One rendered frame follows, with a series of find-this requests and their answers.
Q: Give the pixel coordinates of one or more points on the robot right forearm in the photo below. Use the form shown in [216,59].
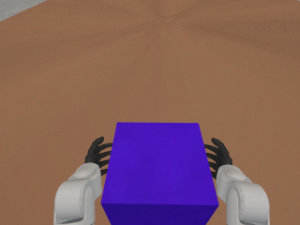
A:
[246,202]

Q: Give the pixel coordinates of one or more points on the left robot hand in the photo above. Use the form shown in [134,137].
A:
[93,155]

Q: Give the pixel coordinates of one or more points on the robot left forearm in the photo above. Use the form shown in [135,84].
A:
[74,202]

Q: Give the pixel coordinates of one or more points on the right robot hand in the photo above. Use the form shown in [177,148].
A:
[221,158]

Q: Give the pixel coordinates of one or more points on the carton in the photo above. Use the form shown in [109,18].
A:
[158,174]

